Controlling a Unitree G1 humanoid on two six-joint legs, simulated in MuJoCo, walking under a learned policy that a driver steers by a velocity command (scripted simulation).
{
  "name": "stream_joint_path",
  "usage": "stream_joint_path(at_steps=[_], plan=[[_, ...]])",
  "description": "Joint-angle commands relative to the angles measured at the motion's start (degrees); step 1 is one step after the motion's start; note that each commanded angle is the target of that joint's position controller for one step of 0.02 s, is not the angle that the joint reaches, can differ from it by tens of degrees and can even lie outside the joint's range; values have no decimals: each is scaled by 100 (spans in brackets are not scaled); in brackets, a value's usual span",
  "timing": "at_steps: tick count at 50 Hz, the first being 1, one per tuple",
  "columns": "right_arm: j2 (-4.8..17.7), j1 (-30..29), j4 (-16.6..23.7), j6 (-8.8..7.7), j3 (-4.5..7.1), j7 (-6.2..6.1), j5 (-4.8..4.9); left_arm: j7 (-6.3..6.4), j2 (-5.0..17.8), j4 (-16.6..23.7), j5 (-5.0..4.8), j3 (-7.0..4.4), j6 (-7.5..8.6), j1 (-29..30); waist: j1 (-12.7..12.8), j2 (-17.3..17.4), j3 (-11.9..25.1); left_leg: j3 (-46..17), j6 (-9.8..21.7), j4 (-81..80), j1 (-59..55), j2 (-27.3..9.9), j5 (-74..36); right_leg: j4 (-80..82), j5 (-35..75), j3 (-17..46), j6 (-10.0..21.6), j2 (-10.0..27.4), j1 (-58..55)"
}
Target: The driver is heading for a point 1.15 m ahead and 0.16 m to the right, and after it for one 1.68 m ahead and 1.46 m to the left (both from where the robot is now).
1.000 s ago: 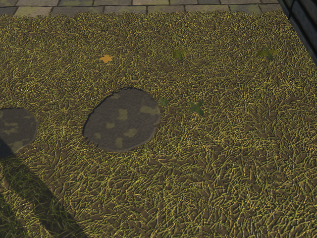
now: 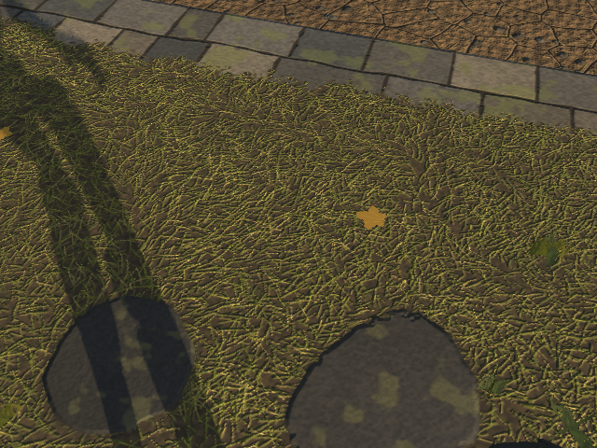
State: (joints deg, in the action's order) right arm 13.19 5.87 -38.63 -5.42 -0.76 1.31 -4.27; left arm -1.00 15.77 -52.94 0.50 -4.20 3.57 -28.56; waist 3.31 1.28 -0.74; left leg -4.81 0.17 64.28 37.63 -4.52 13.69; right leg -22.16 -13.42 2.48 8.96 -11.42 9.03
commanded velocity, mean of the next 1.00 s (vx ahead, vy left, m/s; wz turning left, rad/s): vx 0.90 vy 0.00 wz -0.31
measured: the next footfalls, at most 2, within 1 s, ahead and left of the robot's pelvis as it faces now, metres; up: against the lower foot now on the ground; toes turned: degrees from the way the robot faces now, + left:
left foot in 0.22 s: +0.42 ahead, +0.16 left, +0.00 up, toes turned -14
right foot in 0.64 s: +0.71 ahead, -0.21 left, +0.00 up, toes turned -32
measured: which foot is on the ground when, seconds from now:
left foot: up 0.00-0.20, down 0.22-0.66, up 0.68-1.00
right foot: down 0.00-0.20, up 0.22-0.62, down 0.64-1.00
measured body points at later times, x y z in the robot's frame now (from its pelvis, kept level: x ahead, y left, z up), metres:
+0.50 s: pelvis +0.45 +0.01 +0.00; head +0.47 -0.01 +0.45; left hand +0.78 +0.14 -0.06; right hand +0.28 -0.25 -0.12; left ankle +0.39 +0.17 -0.74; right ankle +0.52 -0.14 -0.65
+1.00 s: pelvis +0.84 -0.19 -0.01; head +0.89 -0.21 +0.44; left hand +0.94 +0.07 -0.14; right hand +0.90 -0.48 -0.13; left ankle +1.07 -0.19 -0.69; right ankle +0.68 -0.19 -0.73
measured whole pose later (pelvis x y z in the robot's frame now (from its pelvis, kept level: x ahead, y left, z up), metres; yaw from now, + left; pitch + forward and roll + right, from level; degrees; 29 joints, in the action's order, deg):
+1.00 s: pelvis +0.84 -0.19 -0.01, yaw -18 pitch -1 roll -1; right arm 15.8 8.6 -44.9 -2.2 2.2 3.5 -1.5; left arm 1.2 14.6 -50.9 -0.6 -2.0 6.4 -21.9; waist 1.4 1.7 -6.1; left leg 7.8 4.8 38.8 38.5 -0.8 -6.5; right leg -22.1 -24.1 -15.8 2.0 -1.3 -5.1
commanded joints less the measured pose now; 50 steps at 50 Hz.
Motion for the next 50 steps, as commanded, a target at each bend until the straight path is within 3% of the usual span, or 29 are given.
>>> stream_joint_path(at_steps=[1, 3, 6, 9, 10, 11, 12, 13, 14, 15, 16, 20, 23, 26, 27, 29, 31, 32, 33, 34, 35, 36, 37, 38, 40, 43, 46, 48, 50], plan=[[454, -656, 672, 15, -3, 88, 87, 20, 713, 686, -32, -131, 245, 644, -345, -66, -781, 344, -256, -1498, -553, -68, -981, 1760, -1, 1935, 828, 1336, 1790], [316, -1042, 759, 4, -64, 142, 183, -8, 838, 672, -101, -194, 252, 451, -102, -199, -653, 498, -251, -2404, -1352, 149, -1939, 1695, 869, 1760, 543, 1195, 1840], [465, -1294, 850, -5, -25, 71, 230, -7, 960, 602, -141, -240, 210, 68, 169, -340, -363, 511, -174, -3075, -1433, 368, -2036, 1149, 2341, 1876, 353, 1338, 608], [910, -473, 650, -67, 176, -84, 235, 68, 1224, 574, -73, -290, 161, 27, -229, -362, 445, 492, -23, -3669, -2607, 721, -887, -577, 4178, 1876, 34, 1352, -298], [1137, 492, 433, -111, 289, -175, 233, 36, 1357, 631, -72, -321, 181, 277, -782, -344, 978, 325, 89, -3650, -3861, 475, -706, -1798, 3921, 1782, -72, 1148, 178], [1621, 1785, 271, -117, 476, -325, 126, 9, 960, 794, -69, -219, 247, 485, -1326, -45, 1779, -570, 286, -3492, -5320, -567, 898, -3448, 2559, 1458, -95, 928, 1056], [1947, 2118, 193, -97, 573, -339, -132, 65, -23, 1023, -344, 32, 259, -31, -990, 1479, 2681, -3408, 849, -4025, -7000, -2502, 2138, -5319, -1743, 742, -240, 410, 2957], [1850, 1840, 121, -25, 660, -284, 23, 105, 427, 1151, -245, 47, 165, 220, -930, 1600, 2597, -4503, 1062, -4656, -6497, -2437, 3099, -5974, -1202, 412, -150, 844, 3653], [1199, 1333, 177, -12, 533, -254, 79, 89, 688, 1113, -92, -24, 84, 923, -975, 817, 1514, -3352, 867, -4761, -5581, -1973, 2822, -5832, -563, 283, -143, 1161, 3861], [886, 1151, 82, -14, 454, -212, 97, 8, 660, 1159, 2, -32, 42, 1265, -901, 293, 897, -2372, 752, -4753, -4831, -1712, 1624, -5542, -270, 233, -180, 1334, 3764], [786, 1192, -51, -21, 424, -207, 74, -80, 562, 1202, 66, -27, -17, 1458, -803, 225, 575, -1703, 651, -4836, -4349, -1500, 692, -5397, -232, 223, -227, 1470, 3648], [444, 1506, -593, -189, 343, -87, 313, -285, 94, 1671, 153, 120, -312, 1952, -401, 479, 0, -161, 416, -5152, -3631, -1274, -1046, -5239, -87, 84, -299, 1770, 3918], [608, 1188, -668, -279, 363, -93, 303, -392, 179, 2059, 155, 201, -328, 2460, -141, 490, -319, 928, 281, -5554, -3083, -1031, -1812, -4445, 901, -133, -308, 1777, 3707], [781, 1554, -896, -310, 359, -99, 267, -491, 177, 2215, 183, 319, -273, 3058, -248, 47, -793, 1608, 274, -6096, -2659, -746, -2486, -2713, 1454, -648, -120, 1449, 2737], [927, 1756, -996, -304, 365, -90, 265, -486, 123, 2194, 185, 365, -235, 3123, -272, 41, -847, 1615, 391, -6280, -2622, -856, -3115, -2351, 1511, -774, -9, 1268, 2207], [1415, 1985, -1116, -211, 428, -145, 280, -402, 407, 2045, 209, 307, -174, 2975, -66, 223, -606, 1655, 547, -5677, -3376, -990, -5794, -1950, 938, -1049, 121, 746, 1586], [1820, 1964, -1216, -42, 470, -232, 292, -250, 773, 1576, 279, 149, -132, 1482, 779, 481, 331, 1501, 641, -3492, -3542, -1131, -7187, -1591, 280, -836, 283, 524, -201], [1808, 1839, -1215, 16, 455, -240, 343, -125, 1024, 1208, 336, 22, -115, 375, 1352, 449, 851, 1435, 614, -1781, -2876, -879, -6364, -1072, 362, -519, 385, 787, -1636], [974, 2225, -1064, 33, 309, -148, 265, 6, 1576, 1070, 416, -101, -96, 168, 799, -637, 1522, 1139, 593, 618, -1466, -131, -378, -1259, -807, 1164, 296, 2367, -2980], [682, 2802, -794, -3, 254, -122, 597, 40, 1850, 1294, 408, -165, -63, 275, 355, -1362, 2684, 71, 585, 2342, -31, 528, 1525, -291, -1415, 4045, 581, 3774, -3862], [1209, 1759, -671, -8, 391, -168, 561, 63, 1489, 1190, 280, -167, -43, 413, 587, -320, 1835, -171, 637, 2253, 410, 255, 622, 268, -1330, 3458, 286, 3354, -2932], [1003, 1606, -618, -16, 358, -131, 558, 67, 1212, 1060, 251, -79, 38, 765, 224, -373, 738, 11, 598, 1833, 479, 61, 191, 458, -852, 2613, 258, 3206, -1878], [835, 1631, -760, 33, 322, -96, 493, 35, 921, 996, 252, -36, 118, 1024, -31, -96, 232, 27, 548, 1448, 236, -172, 11, 680, -366, 1982, 150, 2961, -1057], [693, 1834, -899, 141, 309, -43, 422, 43, 757, 980, 220, 11, 177, 1171, -263, -167, 85, 14, 502, 1254, -109, -284, -87, 879, -224, 1398, 32, 2750, -521], [505, 1993, -1037, 352, 330, 22, 346, 36, 373, 842, 121, 122, 320, 1178, -554, -258, -236, 90, 348, 982, -458, -353, 4, 1001, 1952, 543, -33, 2649, 59], [216, 1421, -746, 432, 327, 70, 311, 44, 320, 741, -18, 150, 461, 1247, -720, -551, -508, 532, 247, 224, -190, -228, -469, 954, 4850, -810, -229, 2413, 205], [110, 776, -571, 322, 240, 188, 335, 156, 221, 776, -79, 179, 431, 1642, -668, -631, -549, 1202, 307, -1936, -854, 199, -1978, 854, 4111, -1824, -413, 1716, 403], [185, 1014, -638, 297, 255, 285, 282, 263, 573, 762, -121, 99, 450, 1466, -701, -547, -110, 1599, 423, -2710, -1583, 636, -2625, 218, 4857, -1907, -514, 1850, -48], [486, 1890, -803, 357, 380, 250, 213, 326, 887, 841, -188, -10, 378, 1588, -1101, -715, 467, 1614, 662, -2647, -2590, 955, -2255, -1024, 5735, -1787, -674, 2176, -203]])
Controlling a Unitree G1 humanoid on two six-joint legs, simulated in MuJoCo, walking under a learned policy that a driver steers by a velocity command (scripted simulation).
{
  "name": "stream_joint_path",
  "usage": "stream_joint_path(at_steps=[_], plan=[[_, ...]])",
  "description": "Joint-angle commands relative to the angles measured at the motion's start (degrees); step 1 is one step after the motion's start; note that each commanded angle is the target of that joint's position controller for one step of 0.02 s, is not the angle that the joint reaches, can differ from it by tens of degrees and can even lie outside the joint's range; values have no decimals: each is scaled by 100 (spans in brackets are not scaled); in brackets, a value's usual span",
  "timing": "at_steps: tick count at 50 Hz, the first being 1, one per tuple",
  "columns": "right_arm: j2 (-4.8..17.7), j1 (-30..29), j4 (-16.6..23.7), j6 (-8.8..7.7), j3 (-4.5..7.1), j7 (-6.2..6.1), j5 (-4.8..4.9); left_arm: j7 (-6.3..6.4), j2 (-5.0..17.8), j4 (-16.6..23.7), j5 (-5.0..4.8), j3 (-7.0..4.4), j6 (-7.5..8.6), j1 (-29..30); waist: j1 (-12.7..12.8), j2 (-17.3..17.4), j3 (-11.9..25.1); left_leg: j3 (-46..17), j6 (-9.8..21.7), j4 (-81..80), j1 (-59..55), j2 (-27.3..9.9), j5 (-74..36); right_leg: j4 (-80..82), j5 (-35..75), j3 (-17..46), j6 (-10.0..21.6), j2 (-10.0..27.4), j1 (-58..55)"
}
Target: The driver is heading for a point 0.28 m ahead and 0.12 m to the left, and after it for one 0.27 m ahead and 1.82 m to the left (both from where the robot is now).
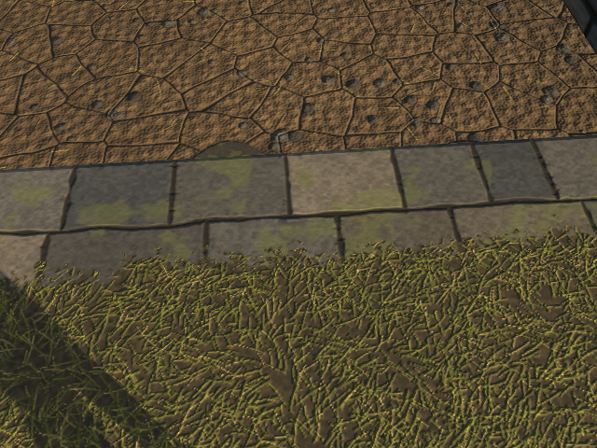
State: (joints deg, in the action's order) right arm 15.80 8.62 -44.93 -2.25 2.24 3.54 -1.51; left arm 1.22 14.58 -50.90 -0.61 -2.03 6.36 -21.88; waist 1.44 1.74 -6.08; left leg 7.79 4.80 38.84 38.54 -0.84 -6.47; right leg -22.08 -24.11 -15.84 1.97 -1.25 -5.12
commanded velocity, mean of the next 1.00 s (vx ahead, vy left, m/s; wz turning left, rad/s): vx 0.09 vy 0.00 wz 0.91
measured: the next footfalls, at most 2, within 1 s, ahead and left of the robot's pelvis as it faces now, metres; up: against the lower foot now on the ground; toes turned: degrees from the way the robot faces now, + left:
left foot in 0.06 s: +0.26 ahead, +0.03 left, +0.00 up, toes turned +5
right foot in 0.72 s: +0.38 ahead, -0.07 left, +0.00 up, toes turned +52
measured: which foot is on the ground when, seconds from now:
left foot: up 0.00-0.04, down 0.06-0.72, up 0.74-1.00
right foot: down 0.00-0.04, up 0.06-0.70, down 0.72-1.00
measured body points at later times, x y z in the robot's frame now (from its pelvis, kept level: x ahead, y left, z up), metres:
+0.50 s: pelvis +0.18 -0.01 +0.01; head +0.21 +0.03 +0.46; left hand +0.23 +0.31 -0.09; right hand +0.39 -0.27 -0.08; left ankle +0.22 +0.03 -0.73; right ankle +0.35 -0.16 -0.66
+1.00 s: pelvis +0.28 -0.06 +0.02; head +0.32 -0.05 +0.47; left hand +0.13 +0.21 -0.06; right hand +0.58 -0.15 -0.11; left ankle +0.14 +0.01 -0.64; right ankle +0.36 -0.11 -0.73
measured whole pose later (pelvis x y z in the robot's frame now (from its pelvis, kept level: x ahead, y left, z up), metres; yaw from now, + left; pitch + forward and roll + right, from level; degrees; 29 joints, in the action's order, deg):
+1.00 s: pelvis +0.28 -0.06 +0.02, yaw +56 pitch -1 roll +1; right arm 21.8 13.1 -42.3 4.9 4.7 2.9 -0.5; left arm 1.9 16.2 -38.8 1.4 -0.6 -1.1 -9.3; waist -0.2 3.1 -4.7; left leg -6.2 -3.6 63.5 27.7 2.7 22.4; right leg -23.1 -11.4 -3.8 2.7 0.1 11.2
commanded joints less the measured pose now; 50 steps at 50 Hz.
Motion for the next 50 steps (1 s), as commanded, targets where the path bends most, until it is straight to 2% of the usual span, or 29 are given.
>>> stream_joint_path(at_steps=[1, 2, 3, 4, 5, 6, 7, 8, 9, 11, 13, 16, 18, 20, 26, 31, 33, 34, 35, 36, 37, 38, 39, 40, 41, 43, 45, 47, 50], plan=[[483, 2337, -306, 72, 205, -46, -105, 101, 1057, 701, -91, -257, 14, 1112, -1291, -754, 1340, 149, 390, -86, -3398, 631, 2, -2166, 6654, 177, -22, 1274, 1378], [796, 3029, -467, 72, 357, -158, -99, 59, 981, 747, -126, -262, -74, 1385, -1707, -464, 1530, -173, 636, -603, -4067, 554, -281, -3910, 5256, 218, -154, 1035, 1684], [1109, 2541, -439, 128, 484, -299, 108, -34, 592, 707, -33, -220, -139, 1342, -1450, 749, 843, -973, 785, -1073, -4269, 79, -2367, -5901, -341, 185, -354, -141, 2838], [1644, 1974, -181, 105, 507, -258, 49, 4, 175, 952, 72, -77, -234, -36, -230, 925, 1224, -3020, 1527, -365, -4758, -1086, -7023, -7316, -1272, 1050, -556, -385, 3908], [1813, 1641, 210, 124, 619, -251, 80, 48, 354, 1075, 159, -6, -270, -468, -299, 846, 2640, -4573, 2316, -1329, -5405, -1859, -5094, -7522, -844, 2027, -541, -319, 4229], [1373, 1072, 450, 214, 553, -324, 151, 82, 649, 989, 243, -17, -328, -315, -131, -46, 2153, -4786, 2223, -1864, -4565, -1705, -2353, -7122, -550, 2134, -484, -39, 4253], [938, 855, 476, 262, 423, -362, 195, 84, 826, 1082, 348, -75, -390, 293, -105, -592, 1519, -4461, 1919, -2147, -3812, -1316, -652, -6456, -398, 2172, -474, 163, 4295], [797, 822, 423, 261, 369, -369, 188, 97, 823, 1165, 393, -82, -464, 633, -66, -740, 1123, -4094, 1636, -2240, -3269, -1028, -438, -5919, -284, 2164, -483, 258, 4174], [801, 898, 383, 243, 374, -377, 194, 111, 818, 1224, 392, -76, -594, 767, -65, -668, 941, -3733, 1406, -2245, -2803, -848, -752, -5397, -137, 2153, -515, 343, 3877], [956, 993, 330, 217, 419, -354, 155, 136, 651, 1272, 365, -19, -774, 897, -79, -643, 1021, -3332, 925, -2113, -2469, -493, -1304, -4788, 137, 2100, -575, 374, 3521], [1105, 963, 398, 234, 485, -360, 140, 128, 581, 1357, 315, 3, -828, 1025, -140, -456, 1239, -3274, 522, -1977, -2631, -290, -1268, -4414, 435, 2142, -597, 362, 3611], [1182, 918, 500, 365, 543, -405, 194, 109, 649, 1512, 274, -30, -916, 1434, -302, -27, 1192, -3549, 71, -2127, -2814, -40, 346, -3970, 825, 2272, -626, 292, 3978], [1196, 955, 545, 450, 567, -413, 194, 100, 713, 1565, 263, -57, -936, 1687, -429, 167, 1004, -3864, -20, -2278, -2964, 40, 1442, -3703, 948, 2383, -636, 229, 4245], [1205, 1038, 558, 490, 585, -409, 173, 106, 781, 1571, 252, -82, -901, 1842, -525, 284, 865, -4142, 6, -2313, -3191, 41, 1863, -3454, 981, 2493, -616, 166, 4436], [1316, 1105, 583, 487, 612, -396, 108, 110, 967, 1536, 181, -107, -745, 2013, -579, 502, 798, -4682, 222, -2023, -3609, 29, 1277, -2731, 730, 2643, -431, -110, 4290], [1472, 892, 656, 495, 613, -340, 46, 112, 1124, 1501, 86, -108, -629, 1935, -472, 563, 798, -5061, 335, -1735, -3192, 109, 437, -1769, 540, 2631, -280, -419, 3189], [1478, 633, 720, 492, 595, -314, 36, 158, 1188, 1443, 40, -125, -609, 1709, -311, 620, 761, -5191, 135, -1753, -2725, 268, 697, -956, 636, 2602, -293, -497, 2289], [1437, 542, 729, 478, 575, -306, 49, 204, 1240, 1430, 35, -141, -593, 1613, -224, 612, 713, -5221, -49, -1714, -2416, 412, 1196, -355, 871, 2618, -300, -451, 1764], [1321, 625, 669, 444, 539, -302, 96, 268, 1285, 1421, 42, -153, -572, 1613, -188, 232, 723, -4932, -319, -1416, -2021, 758, 2490, 455, 1410, 2695, -274, -185, 1107], [993, 1114, 597, 397, 454, -320, 146, 321, 1546, 1545, 67, -204, -592, 1736, -433, -535, 1083, -4158, -578, -595, -1594, 1192, 3980, 761, 939, 3459, -59, 830, 356], [903, 1231, 669, 382, 443, -361, 205, 309, 1881, 1761, 104, -222, -645, 1758, -349, -1122, 1337, -2717, -712, 955, -981, 1698, 4333, 986, 558, 4751, 498, 2186, 192], [1514, 874, 726, 371, 550, -347, -6, 254, 1769, 1635, 184, -213, -688, 1726, -237, -886, 1051, -2206, -781, 1674, -755, 1373, 3859, 1043, 1115, 4863, 921, 2240, 898], [1577, 754, 726, 403, 574, -301, -78, 215, 1461, 1570, 148, -164, -714, 1742, -287, -783, 849, -2053, -774, 2149, -819, 993, 3458, 872, 1570, 4190, 953, 2007, 1163], [1474, 848, 631, 468, 552, -236, -77, 173, 1285, 1584, 130, -122, -735, 1854, -321, -718, 665, -1900, -747, 2594, -856, 886, 3113, 735, 1878, 3434, 845, 1612, 1425], [1383, 1011, 550, 537, 531, -170, -25, 161, 1226, 1658, 146, -88, -765, 1933, -373, -799, 634, -1726, -758, 3010, -861, 856, 2922, 693, 2090, 2975, 766, 1365, 1543], [1327, 996, 535, 618, 488, -82, 73, 168, 1107, 1696, 176, -43, -782, 1826, -318, -858, 571, -1419, -791, 3399, -716, 667, 2767, 638, 2605, 2468, 816, 1262, 1518], [1205, 698, 612, 640, 418, -58, 113, 136, 1094, 1621, 202, -64, -762, 1477, -137, -869, 526, -1258, -836, 3112, -522, 494, 2715, 610, 2735, 2282, 837, 1256, 1224], [1068, 504, 649, 645, 354, -56, 104, 103, 1142, 1483, 209, -114, -725, 1114, -10, -951, 573, -1191, -885, 2755, -457, 435, 2840, 503, 3171, 2285, 901, 1357, 884], [902, 371, 657, 665, 281, -79, 110, 56, 1177, 1344, 199, -175, -677, 880, 19, -1063, 718, -1201, -837, 2171, -602, 436, 3029, 338, 3682, 2257, 1013, 1522, 615]])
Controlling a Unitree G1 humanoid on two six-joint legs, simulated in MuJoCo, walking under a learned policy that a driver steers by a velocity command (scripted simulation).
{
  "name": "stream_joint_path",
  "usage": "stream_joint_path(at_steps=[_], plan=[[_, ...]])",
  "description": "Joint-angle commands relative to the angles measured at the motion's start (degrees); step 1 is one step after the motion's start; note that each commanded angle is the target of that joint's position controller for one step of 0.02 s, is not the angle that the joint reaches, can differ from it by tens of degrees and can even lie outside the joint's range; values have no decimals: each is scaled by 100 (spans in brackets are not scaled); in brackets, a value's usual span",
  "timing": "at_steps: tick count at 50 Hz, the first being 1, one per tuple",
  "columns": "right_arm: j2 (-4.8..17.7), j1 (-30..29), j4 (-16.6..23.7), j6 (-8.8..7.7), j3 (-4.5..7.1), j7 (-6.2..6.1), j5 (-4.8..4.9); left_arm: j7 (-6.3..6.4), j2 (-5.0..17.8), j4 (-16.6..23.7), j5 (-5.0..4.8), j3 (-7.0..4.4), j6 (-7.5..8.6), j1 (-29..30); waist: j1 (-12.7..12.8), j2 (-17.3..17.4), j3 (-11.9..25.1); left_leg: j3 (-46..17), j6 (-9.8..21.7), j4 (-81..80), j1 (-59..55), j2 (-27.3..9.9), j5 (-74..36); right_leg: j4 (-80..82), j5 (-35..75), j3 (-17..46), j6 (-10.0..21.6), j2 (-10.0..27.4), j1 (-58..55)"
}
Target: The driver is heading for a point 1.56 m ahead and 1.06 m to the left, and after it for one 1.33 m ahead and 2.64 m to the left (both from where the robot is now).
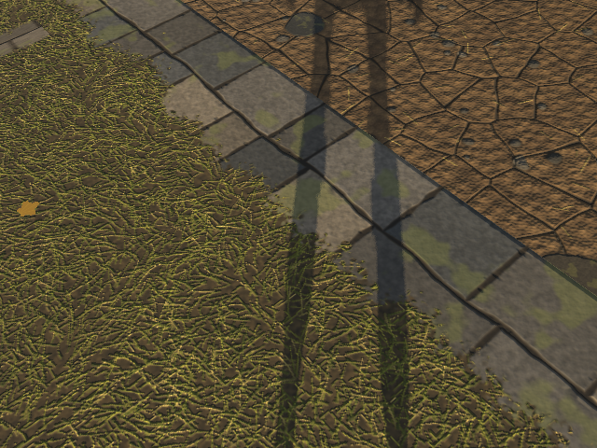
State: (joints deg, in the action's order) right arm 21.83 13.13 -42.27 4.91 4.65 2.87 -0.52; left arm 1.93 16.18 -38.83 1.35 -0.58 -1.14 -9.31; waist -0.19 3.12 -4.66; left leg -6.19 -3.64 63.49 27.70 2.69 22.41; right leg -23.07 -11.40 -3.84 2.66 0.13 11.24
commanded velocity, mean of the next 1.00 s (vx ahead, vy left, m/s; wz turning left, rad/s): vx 0.73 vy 0.00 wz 0.54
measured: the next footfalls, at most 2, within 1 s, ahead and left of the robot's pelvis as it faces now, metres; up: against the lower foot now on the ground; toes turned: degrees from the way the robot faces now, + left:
left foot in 0.22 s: +0.01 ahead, +0.11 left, +0.00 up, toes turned +5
right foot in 0.62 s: +0.46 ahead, -0.06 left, +0.00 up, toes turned +14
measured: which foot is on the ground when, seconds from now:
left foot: up 0.00-0.20, down 0.22-0.64, up 0.66-1.00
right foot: down 0.00-0.22, up 0.24-0.60, down 0.62-1.00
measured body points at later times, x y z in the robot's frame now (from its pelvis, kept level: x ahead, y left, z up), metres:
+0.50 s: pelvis +0.15 +0.04 -0.01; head +0.16 +0.06 +0.44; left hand +0.29 +0.32 -0.11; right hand +0.15 -0.24 -0.13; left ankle -0.03 +0.11 -0.75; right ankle +0.33 -0.09 -0.69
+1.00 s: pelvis +0.53 +0.11 -0.02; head +0.55 +0.14 +0.42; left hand +0.35 +0.32 -0.16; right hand +0.87 +0.03 -0.08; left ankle +0.67 +0.29 -0.68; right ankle +0.43 -0.07 -0.74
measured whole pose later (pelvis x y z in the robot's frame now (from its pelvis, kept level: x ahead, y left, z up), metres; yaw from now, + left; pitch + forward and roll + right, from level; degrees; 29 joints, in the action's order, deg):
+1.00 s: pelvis +0.53 +0.11 -0.02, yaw +32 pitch +1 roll -3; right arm 17.4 -1.0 -38.5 -0.4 1.6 5.9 -1.5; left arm 0.2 16.1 -52.6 1.5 -3.2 6.0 -27.9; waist 2.6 0.7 -1.9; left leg 6.4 9.0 49.9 46.0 -4.4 -1.8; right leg -10.0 -22.1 -18.6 -3.6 0.2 -12.3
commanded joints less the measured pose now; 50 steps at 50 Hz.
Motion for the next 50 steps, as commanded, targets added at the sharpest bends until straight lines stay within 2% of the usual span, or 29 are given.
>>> stream_joint_path(at_steps=[1, 2, 3, 5, 8, 10, 11, 12, 13, 14, 16, 18, 21, 26, 28, 29, 30, 31, 32, 33, 34, 35, 36, 38, 40, 44, 47, 49, 50], plan=[[248, -113, 386, -46, 14, -23, 14, -35, 1014, 115, 0, -332, 82, -373, 163, -1221, 616, 228, 40, -522, 340, 70, 191, 401, 2461, 1021, 966, 1422, -1001], [191, -157, 384, -43, -17, -35, 14, -57, 1008, 99, -3, -340, 88, -352, 146, -1240, 644, 283, 79, -787, 145, 49, 234, 370, 2461, 969, 977, 1445, -927], [152, -212, 390, -49, -60, -22, -16, -102, 1036, 69, 12, -366, 96, -476, 221, -1253, 803, 391, 168, -1126, -64, -3, 213, 596, 1053, 992, 953, 1454, -870], [164, -478, 462, -73, -108, 60, -81, -195, 1150, -6, 43, -417, 100, -592, 333, -1511, 665, 583, 344, -1743, -446, -50, 451, 1214, -1861, 1347, 904, 1523, -475], [54, -361, 291, -237, -217, 68, -60, -286, 1125, -182, 44, -451, 94, -682, 156, -1264, 236, 914, 732, -3003, -1616, 37, 481, 1437, -2275, 1234, 796, 1526, 435], [-47, 568, -191, -423, -263, -22, -102, -271, 991, -244, -37, -444, 87, -529, -407, -613, 76, 1110, 1033, -4489, -3259, 145, -446, 661, -2417, 663, 583, 1151, 1509], [222, 1302, -484, -505, -184, -77, -156, -283, 632, -148, -7, -348, 134, -374, -747, 316, 268, 96, 1133, -4923, -4435, -517, 335, -741, -2284, 97, 363, 703, 2558], [692, 1549, -340, -566, -119, -121, -191, -345, 28, 173, -3, -169, 200, -140, -806, 1381, 523, -2461, 1445, -5410, -4934, -2236, 2265, -2854, -2447, -379, 110, 116, 3814], [899, 1152, -253, -602, -28, -221, -138, -339, 599, 429, 63, -293, 238, 458, -824, 570, -294, -3122, 1918, -5783, -3887, -2546, 2614, -3249, -1594, 201, 84, 229, 4616], [628, 890, -271, -644, -89, -245, -103, -404, 803, 433, -5, -368, 277, 578, -606, 283, -535, -2558, 1835, -5705, -3691, -2182, 2177, -3441, -896, 494, 52, 486, 4603], [393, 593, -221, -764, -148, -240, -64, -508, 882, 123, 17, -396, 321, 2, -235, 401, -161, -1585, 1526, -5763, -3604, -1592, 1016, -3428, -297, 456, -81, 548, 4072], [246, 693, -293, -875, -194, -248, -38, -560, 838, 23, 85, -397, 256, -34, -180, 353, -137, -1110, 1518, -5966, -3302, -1333, 437, -3577, 39, 322, -205, 539, 3866], [179, 1052, -512, -975, -194, -208, 19, -559, 638, 300, 111, -333, 229, 602, -244, 196, -473, -948, 1682, -6225, -2800, -1197, -127, -3091, 519, 202, -370, 542, 3892], [406, 1166, -681, -1073, -112, -306, 25, -606, 447, 668, 61, -205, 275, 1393, -282, 165, -605, -931, 1731, -6424, -2441, -1338, -1663, -1717, 1080, 176, -321, 376, 2790], [561, 1143, -748, -1057, -72, -331, 30, -565, 516, 713, 71, -204, 300, 1312, -158, 172, -450, -874, 1646, -6080, -2702, -1433, -2783, -1388, 687, 117, -158, 226, 2246], [650, 1041, -754, -1053, -56, -333, 5, -504, 583, 633, 58, -231, 314, 944, 56, 242, -205, -775, 1523, -5607, -2687, -1403, -3958, -1236, 356, 62, -72, 40, 1552], [789, 1048, -805, -1049, -21, -316, -51, -401, 765, 454, 23, -315, 334, 258, 374, 291, 306, -679, 1431, -4637, -2633, -1339, -5386, -1307, -145, 8, 2, -207, 556], [896, 900, -810, -1034, 22, -289, -86, -267, 980, 108, -17, -418, 369, -1002, 1007, 91, 1023, -473, 1300, -3056, -2051, -1063, -5638, -1174, -337, -19, 62, -281, -1078], [531, 855, -702, -1083, -60, -262, -116, -108, 1474, -103, 97, -577, 411, -2187, 1478, -362, 1828, -327, 1217, -1045, -788, -608, -4261, -1147, -1705, 993, 135, 757, -2794], [-447, 1217, -318, -1126, -263, -220, 87, -120, 2093, -145, 293, -694, 459, -2360, 1019, -2447, 2692, -66, 1123, 964, 733, 256, 370, 289, -4967, 3975, 332, 2428, -3601], [-41, 771, -259, -1106, -216, -199, 72, -161, 1659, -6, 212, -608, 474, -1686, 799, -2057, 2171, -334, 1282, 1611, 1174, 99, 108, 1271, -5136, 5237, 304, 2448, -2725], [130, 482, -218, -1039, -148, -181, 26, -161, 1258, -6, 193, -529, 470, -1127, 539, -1512, 1384, -111, 1299, 1744, 1438, -283, -388, 1064, -4436, 4299, 298, 2372, -2093], [140, 380, -269, -985, -157, -125, -26, -174, 934, -53, 175, -473, 479, -945, 441, -853, 1021, 26, 1263, 1476, 1327, -592, -760, 987, -3336, 3334, 349, 2190, -1499], [-110, 373, -235, -827, -175, -6, -101, -155, 596, -251, 154, -366, 528, -870, 138, -955, 597, 110, 1109, 1247, 1096, -830, -792, 1191, -2247, 2139, 303, 1924, -629], [-365, 15, -36, -644, -233, 101, -110, -216, 385, -478, 37, -316, 642, -968, 20, -921, 164, 177, 1011, 1194, 1367, -1005, -862, 1504, -1661, 1361, 252, 1909, -281], [-411, -770, 403, -521, -286, 222, -91, -253, 350, -673, 14, -318, 827, -839, -252, -763, -324, 408, 980, 503, 1731, -1019, -1958, 1874, -225, -274, 109, 1569, 43], [-357, -1386, 632, -527, -330, 328, -95, -184, 516, -787, 28, -352, 885, -965, -206, -439, -571, 1020, 1176, -1009, 1275, -898, -2619, 2197, 779, -1160, 78, 1328, -85], [-391, -1657, 685, -569, -351, 359, -112, -142, 697, -903, 3, -377, 867, -1207, -128, -320, -591, 1456, 1377, -1705, 861, -647, -2700, 2088, 2480, -1475, 90, 1317, -613], [-338, -1576, 644, -585, -331, 329, -78, -127, 832, -908, 1, -393, 830, -1278, -196, -405, -410, 1630, 1472, -1869, 609, -429, -2622, 1736, 4065, -1546, 62, 1359, -1042]])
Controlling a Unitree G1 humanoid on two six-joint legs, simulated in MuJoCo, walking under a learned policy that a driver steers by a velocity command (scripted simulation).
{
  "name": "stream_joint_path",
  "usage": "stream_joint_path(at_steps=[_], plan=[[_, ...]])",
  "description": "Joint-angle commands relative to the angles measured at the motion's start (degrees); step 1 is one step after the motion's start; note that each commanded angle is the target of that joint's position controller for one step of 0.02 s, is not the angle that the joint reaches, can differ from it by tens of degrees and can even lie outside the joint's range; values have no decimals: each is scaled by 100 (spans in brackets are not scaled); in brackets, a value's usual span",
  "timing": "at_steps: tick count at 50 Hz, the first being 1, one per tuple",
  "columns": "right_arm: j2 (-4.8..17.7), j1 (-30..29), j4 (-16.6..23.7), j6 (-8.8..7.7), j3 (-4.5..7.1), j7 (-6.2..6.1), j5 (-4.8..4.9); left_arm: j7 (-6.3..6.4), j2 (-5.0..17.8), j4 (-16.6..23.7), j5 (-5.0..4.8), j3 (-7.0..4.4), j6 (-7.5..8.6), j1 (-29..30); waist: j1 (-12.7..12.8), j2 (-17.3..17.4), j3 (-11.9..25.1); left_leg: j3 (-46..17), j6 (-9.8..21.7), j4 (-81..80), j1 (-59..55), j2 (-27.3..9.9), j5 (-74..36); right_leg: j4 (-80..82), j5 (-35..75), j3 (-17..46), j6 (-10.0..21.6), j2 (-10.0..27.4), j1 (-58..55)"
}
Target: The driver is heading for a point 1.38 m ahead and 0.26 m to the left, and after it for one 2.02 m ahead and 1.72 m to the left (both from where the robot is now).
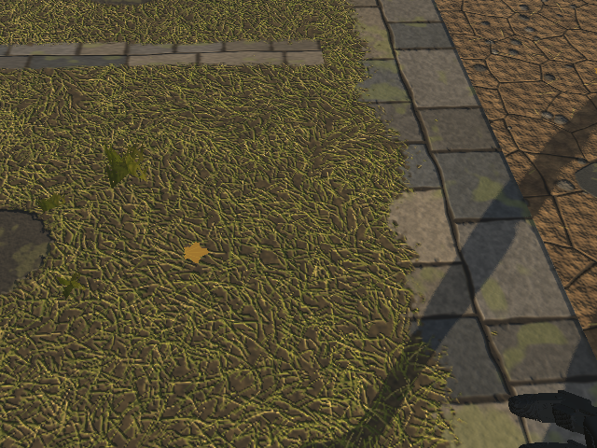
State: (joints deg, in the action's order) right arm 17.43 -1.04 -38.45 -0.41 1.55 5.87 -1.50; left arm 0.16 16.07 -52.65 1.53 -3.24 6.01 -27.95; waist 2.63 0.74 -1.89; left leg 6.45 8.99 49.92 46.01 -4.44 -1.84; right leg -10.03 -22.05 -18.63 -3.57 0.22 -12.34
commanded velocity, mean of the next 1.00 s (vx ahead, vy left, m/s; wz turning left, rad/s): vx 0.74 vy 0.00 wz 0.22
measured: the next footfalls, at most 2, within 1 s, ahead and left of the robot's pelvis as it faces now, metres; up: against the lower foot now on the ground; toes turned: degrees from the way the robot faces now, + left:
left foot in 0.10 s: +0.29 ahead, +0.05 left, +0.00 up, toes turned +10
right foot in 0.54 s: +0.77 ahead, +0.06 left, +0.00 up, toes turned +26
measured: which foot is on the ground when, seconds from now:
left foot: up 0.00-0.08, down 0.10-0.56, up 0.58-0.92, down 0.94-1.00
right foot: down 0.00-0.10, up 0.12-0.52, down 0.54-0.92, up 0.94-1.00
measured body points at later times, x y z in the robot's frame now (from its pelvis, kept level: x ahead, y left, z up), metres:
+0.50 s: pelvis +0.48 +0.07 +0.00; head +0.52 +0.09 +0.45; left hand +0.66 +0.37 -0.05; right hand +0.55 -0.22 -0.11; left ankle +0.25 +0.04 -0.72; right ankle +0.74 +0.02 -0.69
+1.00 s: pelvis +0.82 +0.19 +0.00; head +0.86 +0.21 +0.44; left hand +0.76 +0.47 -0.13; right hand +1.10 +0.03 -0.07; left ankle +0.93 +0.31 -0.72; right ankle +0.74 +0.06 -0.67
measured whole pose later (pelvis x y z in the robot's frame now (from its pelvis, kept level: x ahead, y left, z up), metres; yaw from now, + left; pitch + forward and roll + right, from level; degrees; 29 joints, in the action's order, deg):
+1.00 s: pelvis +0.82 +0.19 +0.00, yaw +8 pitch +0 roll -1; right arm 13.0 -0.5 -36.4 -3.5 -2.0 -1.3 -1.4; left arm 1.1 17.1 -44.9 -0.4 -4.7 -0.7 -23.2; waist 7.0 -0.3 -5.5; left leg -2.5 1.3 33.5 28.0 1.6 7.4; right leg -59.0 -34.4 7.2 1.0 -8.5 18.2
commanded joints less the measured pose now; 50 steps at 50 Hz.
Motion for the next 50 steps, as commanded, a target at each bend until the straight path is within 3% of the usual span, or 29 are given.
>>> stream_joint_path(at_steps=[1, 3, 4, 5, 6, 7, 8, 9, 10, 13, 17, 20, 23, 25, 26, 27, 28, 29, 30, 32, 34, 37, 41, 45, 46, 47, 48, 49, 50], plan=[[216, 67, 184, -61, 19, -30, 56, 75, 1010, 485, -12, -160, 37, 525, -612, -326, -406, 530, 278, -564, -1472, 535, 100, -96, 6697, -84, 655, 1395, 842], [555, 1445, -157, -67, 176, -175, 122, 122, 1406, 595, 52, -271, -213, 751, -1351, -705, 435, 515, 436, -528, -2743, 943, 1042, -2084, 8426, -4, 689, 1588, 515], [830, 2546, -487, -68, 337, -269, 120, 114, 1476, 695, 64, -304, -327, 905, -1775, -662, 960, 341, 562, -796, -3994, 1118, 1523, -3634, 8147, 164, 753, 1643, 949], [1069, 3157, -764, -38, 521, -418, 94, 61, 1336, 687, 102, -286, -352, 881, -1853, -265, 1151, -158, 628, -1149, -5273, 1139, 1930, -5500, 5849, 264, 633, 1322, 2020], [1445, 2510, -710, 15, 615, -491, 173, -30, 388, 931, 166, -60, -309, 989, -1111, 1198, 439, -1995, 797, -1424, -5414, 134, 1804, -7558, -64, 480, 438, 278, 3952], [1918, 2332, -449, 84, 694, -441, -13, -51, 467, 1693, 0, -31, -160, 973, -710, 1486, 1484, -5141, 1930, -2786, -6884, -739, 2609, -8633, -655, 1682, 194, -292, 5905], [1688, 2457, -397, 69, 703, -486, -35, -26, 707, 1743, 50, -2, 11, 1489, -895, 268, 1271, -5505, 1693, -3543, -6664, -931, 2941, -8261, -150, 2265, 286, 120, 6249], [1433, 2393, -534, 4, 661, -533, 2, -19, 719, 1701, 15, 28, 88, 1613, -695, -250, 590, -5118, 1485, -3685, -5793, -821, 2640, -7649, 178, 2298, 319, 328, 6077], [1247, 2253, -600, -89, 608, -564, 19, 6, 642, 1677, 90, 67, 71, 1756, -449, -614, 251, -4587, 1313, -3664, -4999, -571, 2077, -7164, 208, 2308, 283, 512, 5708], [874, 1977, -554, -345, 431, -611, 115, -21, 537, 1620, 287, 120, -264, 1639, -16, -697, -9, -3536, 1205, -3722, -3565, -10, 1123, -6177, 8, 2292, 25, 786, 4907], [902, 2298, -597, -471, 447, -542, 102, -113, 311, 2193, 163, 257, -334, 3042, -413, -422, -521, -3002, 980, -4072, -2829, 484, 339, -4149, 1424, 1904, -112, 671, 4736], [987, 2651, -718, -470, 503, -494, 173, -152, 295, 2378, 64, 295, -294, 3436, -755, -34, -292, -2943, 666, -3915, -3349, 505, -1004, -2968, 2681, 1775, 69, 315, 4309], [847, 2827, -955, -532, 422, -558, 200, -158, 333, 2290, 49, 277, -214, 3293, -831, 17, -79, -2516, 390, -3873, -4170, 295, -2471, -2094, 3223, 1462, 478, 81, 3607], [1218, 2785, -991, -560, 486, -610, 66, -66, 772, 2032, 32, 78, -193, 2426, -377, 378, 459, -2390, 141, -2814, -4986, 55, -4356, -2088, 2365, 1445, 709, -249, 2863], [1388, 2596, -997, -525, 530, -628, -63, 10, 1036, 1759, -38, -65, -202, 1457, 200, 526, 910, -2230, 51, -1719, -5079, 8, -5003, -2156, 1783, 1387, 813, -354, 2120], [1297, 2174, -944, -479, 518, -643, -171, 109, 1228, 1364, -71, -185, -240, 155, 964, 470, 1223, -1927, -42, -103, -4437, 207, -4609, -2175, 1372, 1436, 934, -141, 995], [583, 1988, -787, -529, 352, -673, -199, 187, 1536, 1102, 31, -241, -228, -893, 1211, -595, 1631, -1552, -215, 2565, -3270, 816, -1108, -2477, 923, 2720, 1165, 868, -84], [42, 3320, -687, -602, 204, -581, 244, 51, 1798, 960, 114, -303, -197, -446, 92, -2763, 2239, -1747, -579, 4010, -1258, 2006, 2943, -1009, 1628, 6905, 2290, 2210, -1255], [411, 2902, -800, -582, 143, -663, 9, -58, 1203, 1244, 38, -275, -218, 561, -65, -1177, 1468, -1620, -436, 3971, -638, 1154, 2489, -835, 1482, 6777, 2402, 1961, -634], [580, 1577, -495, -586, 127, -619, -148, -140, 578, 1115, -58, -109, -159, 865, -78, 313, 519, -1334, -589, 3182, -867, 730, 2027, -973, 3866, 5045, 2209, 1502, 895], [403, 1093, -150, -482, 49, -568, -269, -116, 538, 731, -151, -58, -94, 407, -140, 126, 212, -1220, -791, 2473, -905, 555, 2244, -909, 5431, 4215, 2038, 1093, 1497], [185, 936, 156, -373, -110, -544, -179, -99, 884, 642, -119, -129, -107, 475, -446, -144, 244, -927, -1020, 734, -1459, 604, 2122, -830, 6482, 3635, 1844, 628, 2345], [77, 430, 343, -262, -244, -537, 13, -83, 943, 746, -134, -233, -336, 556, -301, -608, 557, -614, -1012, -1198, -3048, 1047, 182, -1104, 5375, 3262, 1048, -76, 3202], [428, 730, 274, -371, -139, -695, -49, 23, 1008, 950, -179, -342, -490, 618, -441, -535, 547, -1170, -897, -2341, -3776, 829, -367, -2184, 4017, 3954, 644, -219, 2972], [592, 1056, 210, -454, -92, -754, -97, 12, 909, 999, -234, -335, -472, 548, -542, -286, 703, -1425, -760, -2622, -4304, 392, -993, -3028, 3345, 3805, 511, -449, 3073], [985, 1561, 232, -474, -10, -823, -155, 20, 536, 1199, -314, -247, -453, 225, -515, 612, 1408, -2542, -402, -2193, -5362, -1209, -3287, -4556, 632, 3216, 372, -707, 3645], [778, 1714, 364, -368, -45, -760, -63, 141, 385, 1150, -362, -226, -550, -813, -137, 1028, 2229, -3512, 278, -1699, -5862, -2656, -5516, -5786, -2449, 2598, 426, -982, 3963], [654, 1490, 373, -291, 34, -742, 113, 196, 666, 1076, -189, -255, -681, -1053, -100, 862, 2498, -3865, 717, -1884, -5641, -2713, -4409, -6530, -1995, 2252, 374, -591, 4226], [284, 1046, 523, -262, -16, -796, 124, 166, 792, 1063, -47, -299, -795, -493, -152, 508, 1992, -3564, 725, -2388, -4969, -2206, -2388, -6704, -1298, 2146, 298, -373, 4473]])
